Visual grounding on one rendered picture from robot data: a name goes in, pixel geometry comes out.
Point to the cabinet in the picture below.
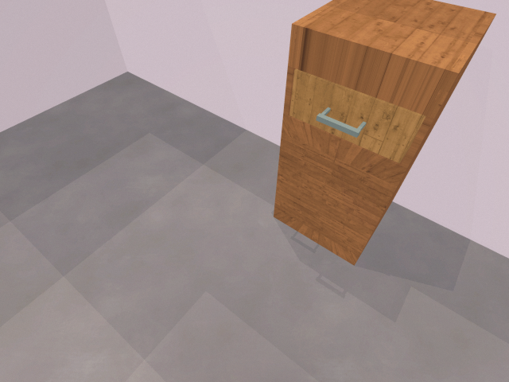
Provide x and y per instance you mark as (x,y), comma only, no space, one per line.
(411,53)

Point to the handle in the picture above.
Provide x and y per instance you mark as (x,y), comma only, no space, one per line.
(322,118)

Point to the drawer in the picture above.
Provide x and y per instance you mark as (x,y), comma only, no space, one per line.
(389,131)

